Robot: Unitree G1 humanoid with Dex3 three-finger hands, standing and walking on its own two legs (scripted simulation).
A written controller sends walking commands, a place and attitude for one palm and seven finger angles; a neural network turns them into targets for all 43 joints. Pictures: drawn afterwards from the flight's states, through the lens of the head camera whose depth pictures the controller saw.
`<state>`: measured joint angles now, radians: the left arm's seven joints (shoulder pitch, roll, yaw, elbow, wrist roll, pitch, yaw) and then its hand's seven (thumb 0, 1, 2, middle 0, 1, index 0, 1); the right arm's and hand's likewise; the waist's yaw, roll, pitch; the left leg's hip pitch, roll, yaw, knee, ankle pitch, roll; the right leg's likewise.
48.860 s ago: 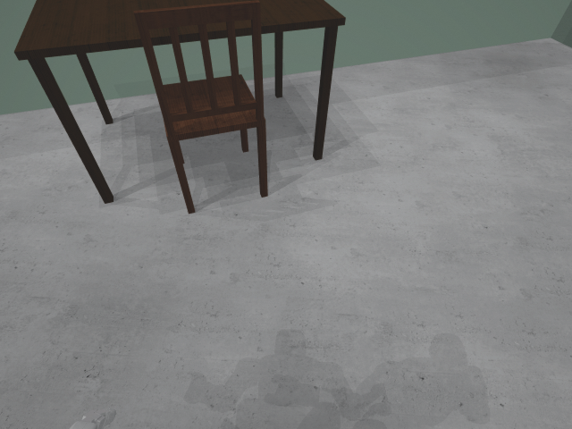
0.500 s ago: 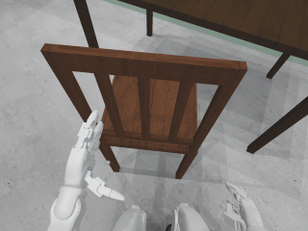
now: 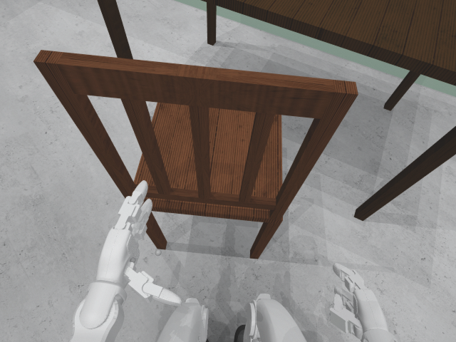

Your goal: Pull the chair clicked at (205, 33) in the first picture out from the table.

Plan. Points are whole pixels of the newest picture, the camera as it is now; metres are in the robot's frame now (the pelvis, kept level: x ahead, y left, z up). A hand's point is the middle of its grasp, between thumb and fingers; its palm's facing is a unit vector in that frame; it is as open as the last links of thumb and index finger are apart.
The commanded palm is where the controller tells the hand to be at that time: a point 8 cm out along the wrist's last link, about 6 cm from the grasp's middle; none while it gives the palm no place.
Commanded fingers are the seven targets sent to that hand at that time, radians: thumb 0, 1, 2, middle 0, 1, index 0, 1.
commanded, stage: aim the fingers beside a spindle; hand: left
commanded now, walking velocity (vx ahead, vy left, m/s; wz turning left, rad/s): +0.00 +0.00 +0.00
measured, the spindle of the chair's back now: (202, 159) +0.43 +0.06 +0.03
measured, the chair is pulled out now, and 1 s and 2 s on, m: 0.25 0.25 0.25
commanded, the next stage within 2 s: push the fingers through the gap in 1.62 s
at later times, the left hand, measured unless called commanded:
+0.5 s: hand (102, 210) +0.29 +0.18 +0.10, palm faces +0.11 -0.99 -0.10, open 16.9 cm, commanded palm +0.26 +0.19 +0.03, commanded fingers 0.00 -0.50 0.30 -0.06 -0.08 -0.06 -0.08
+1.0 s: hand (158, 242) +0.27 +0.12 +0.02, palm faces -0.13 -0.99 +0.09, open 17.0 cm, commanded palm +0.26 +0.18 +0.02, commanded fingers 0.00 -0.50 0.30 -0.06 -0.08 -0.06 -0.08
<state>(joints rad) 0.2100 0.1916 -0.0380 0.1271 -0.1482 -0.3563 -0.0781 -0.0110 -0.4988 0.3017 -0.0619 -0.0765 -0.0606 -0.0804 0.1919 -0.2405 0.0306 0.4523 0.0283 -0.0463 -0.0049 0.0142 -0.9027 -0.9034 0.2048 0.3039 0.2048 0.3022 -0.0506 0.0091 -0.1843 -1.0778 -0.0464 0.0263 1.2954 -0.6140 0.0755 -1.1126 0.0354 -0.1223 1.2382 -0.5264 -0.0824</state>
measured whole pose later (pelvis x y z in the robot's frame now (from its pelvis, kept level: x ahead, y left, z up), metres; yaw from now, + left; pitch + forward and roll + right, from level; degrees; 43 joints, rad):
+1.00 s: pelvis +0.01 +0.00 +0.02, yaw +1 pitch +21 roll -2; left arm 0.13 0.15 -0.04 0.24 -0.23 -0.31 -0.21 -0.01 -0.50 0.30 -0.04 -0.07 -0.04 -0.08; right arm 0.21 -0.28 0.05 0.51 0.08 -0.06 0.01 0.02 -0.90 -0.90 0.20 0.30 0.20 0.30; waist -0.02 0.07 -0.21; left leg -0.99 -0.06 0.00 1.22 -0.59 0.08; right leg -1.01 0.02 -0.14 1.16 -0.51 -0.07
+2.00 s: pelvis +0.00 +0.00 +0.01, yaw +0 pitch +22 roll -2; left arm 0.14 0.27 0.03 0.03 -0.18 -0.39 -0.01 -0.02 -0.49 0.30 -0.07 -0.08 -0.07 -0.08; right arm 0.22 -0.24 0.02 0.48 0.04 -0.07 -0.01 0.01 -0.90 -0.90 0.20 0.30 0.20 0.30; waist -0.06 0.01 -0.17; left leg -1.04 -0.05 0.02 1.25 -0.59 0.07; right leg -1.07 0.03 -0.12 1.20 -0.51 -0.08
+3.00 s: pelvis -0.01 +0.01 +0.00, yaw +0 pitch +24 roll -2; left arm -0.36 0.22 0.10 0.61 -0.15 -0.45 -0.08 -0.01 -0.50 0.30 -0.06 -0.08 -0.05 -0.08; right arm 0.22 -0.27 0.02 0.58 0.02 -0.01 0.02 0.01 -0.90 -0.90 0.20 0.30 0.20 0.30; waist -0.08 0.03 -0.17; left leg -1.11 -0.05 0.03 1.27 -0.58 0.08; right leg -1.14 0.03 -0.12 1.21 -0.49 -0.07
